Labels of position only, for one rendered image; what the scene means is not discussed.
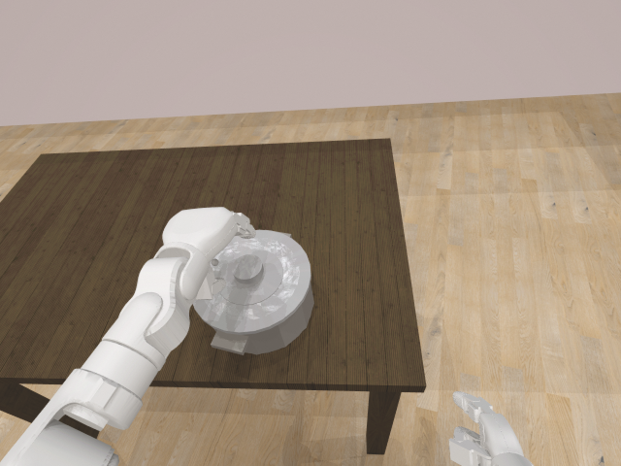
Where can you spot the robot right hand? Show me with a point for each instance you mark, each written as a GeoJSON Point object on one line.
{"type": "Point", "coordinates": [496, 436]}

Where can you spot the robot left hand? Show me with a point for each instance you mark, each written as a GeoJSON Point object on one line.
{"type": "Point", "coordinates": [209, 230]}

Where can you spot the pot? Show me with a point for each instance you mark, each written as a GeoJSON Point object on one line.
{"type": "Point", "coordinates": [266, 341]}

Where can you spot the robot left forearm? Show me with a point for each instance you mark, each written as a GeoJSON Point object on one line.
{"type": "Point", "coordinates": [109, 387]}

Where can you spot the lid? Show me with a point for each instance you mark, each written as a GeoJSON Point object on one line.
{"type": "Point", "coordinates": [252, 308]}

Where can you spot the robot left upper arm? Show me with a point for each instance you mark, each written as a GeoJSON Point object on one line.
{"type": "Point", "coordinates": [62, 445]}

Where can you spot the table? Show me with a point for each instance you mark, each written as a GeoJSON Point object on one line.
{"type": "Point", "coordinates": [78, 227]}

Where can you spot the knob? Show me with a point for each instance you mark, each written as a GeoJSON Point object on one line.
{"type": "Point", "coordinates": [247, 269]}

